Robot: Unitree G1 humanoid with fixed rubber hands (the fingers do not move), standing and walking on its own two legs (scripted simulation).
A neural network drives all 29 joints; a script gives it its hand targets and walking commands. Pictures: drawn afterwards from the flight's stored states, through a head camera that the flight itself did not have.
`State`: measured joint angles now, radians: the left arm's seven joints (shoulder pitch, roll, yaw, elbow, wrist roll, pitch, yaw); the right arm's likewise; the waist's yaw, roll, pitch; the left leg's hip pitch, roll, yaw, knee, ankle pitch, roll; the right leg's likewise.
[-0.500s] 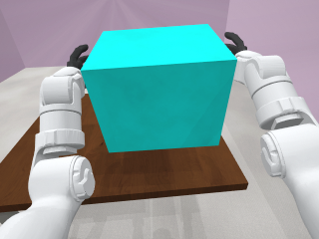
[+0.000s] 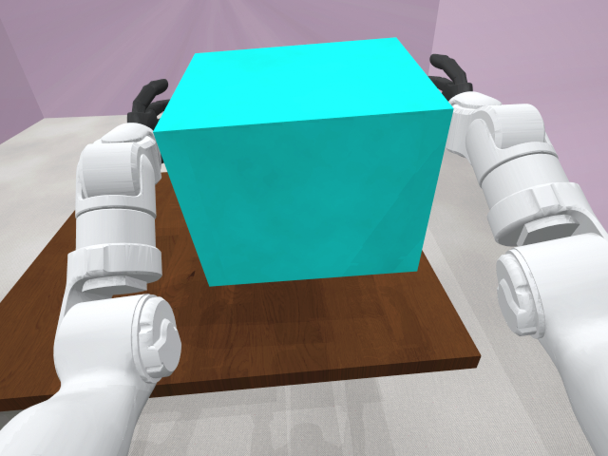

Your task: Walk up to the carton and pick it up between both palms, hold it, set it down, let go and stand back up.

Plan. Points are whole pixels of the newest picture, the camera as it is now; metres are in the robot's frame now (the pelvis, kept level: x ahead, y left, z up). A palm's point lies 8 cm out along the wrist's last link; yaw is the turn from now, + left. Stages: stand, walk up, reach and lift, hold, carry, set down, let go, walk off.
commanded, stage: set down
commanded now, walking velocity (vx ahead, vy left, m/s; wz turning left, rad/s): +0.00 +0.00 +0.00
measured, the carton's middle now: (304, 160) +0.41 -0.01 +0.27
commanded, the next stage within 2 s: none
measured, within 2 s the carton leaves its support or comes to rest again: neither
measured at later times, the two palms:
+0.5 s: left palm (138, 176) +0.41 +0.21 +0.26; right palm (411, 158) +0.41 -0.16 +0.26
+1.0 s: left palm (149, 181) +0.42 +0.20 +0.25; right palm (414, 174) +0.41 -0.17 +0.24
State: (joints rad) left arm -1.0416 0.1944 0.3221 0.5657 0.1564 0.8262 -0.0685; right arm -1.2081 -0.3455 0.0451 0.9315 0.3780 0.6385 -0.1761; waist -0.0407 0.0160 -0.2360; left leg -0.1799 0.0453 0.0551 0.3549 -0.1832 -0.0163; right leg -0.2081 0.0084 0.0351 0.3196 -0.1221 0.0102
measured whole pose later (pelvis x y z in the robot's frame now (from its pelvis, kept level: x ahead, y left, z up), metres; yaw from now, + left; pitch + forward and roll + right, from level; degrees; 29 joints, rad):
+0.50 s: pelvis +0.01 +0.01 +0.00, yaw +0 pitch -1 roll -1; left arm -0.96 0.20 0.36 0.57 0.22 0.65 -0.13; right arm -1.02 -0.23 -0.02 0.84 0.29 0.41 -0.20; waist -0.04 -0.03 -0.13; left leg -0.15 0.05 0.06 0.36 -0.20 -0.02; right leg -0.16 0.01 0.04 0.30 -0.12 0.01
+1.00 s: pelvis +0.00 +0.01 +0.00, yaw +0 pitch -3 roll -1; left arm -0.97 0.20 0.36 0.60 0.22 0.56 -0.13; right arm -0.95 -0.16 -0.16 0.77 0.17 0.35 -0.18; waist -0.05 -0.04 -0.04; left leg -0.11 0.05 0.05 0.35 -0.20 -0.02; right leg -0.12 0.01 0.04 0.29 -0.12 0.01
